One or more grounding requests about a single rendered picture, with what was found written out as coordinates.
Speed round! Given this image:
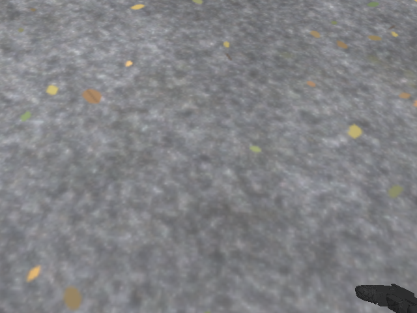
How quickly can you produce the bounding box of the right robot hand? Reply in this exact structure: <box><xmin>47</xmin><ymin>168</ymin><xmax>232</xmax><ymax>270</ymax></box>
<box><xmin>355</xmin><ymin>284</ymin><xmax>417</xmax><ymax>313</ymax></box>

